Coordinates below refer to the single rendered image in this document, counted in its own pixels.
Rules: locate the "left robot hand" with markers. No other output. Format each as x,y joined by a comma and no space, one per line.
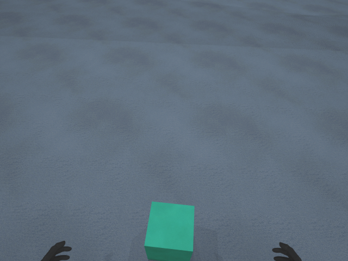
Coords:
57,248

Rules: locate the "right robot hand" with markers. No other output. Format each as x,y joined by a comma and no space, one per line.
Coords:
288,251

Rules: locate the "carton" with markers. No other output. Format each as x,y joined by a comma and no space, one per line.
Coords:
170,232

